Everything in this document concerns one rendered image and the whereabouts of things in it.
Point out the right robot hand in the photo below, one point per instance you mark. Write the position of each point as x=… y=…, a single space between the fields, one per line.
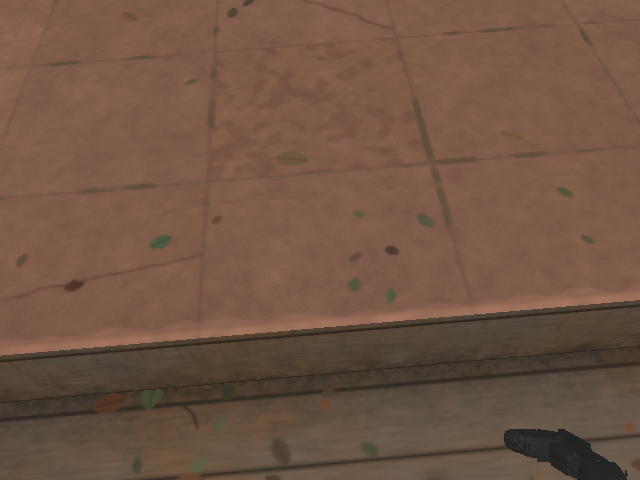
x=566 y=452

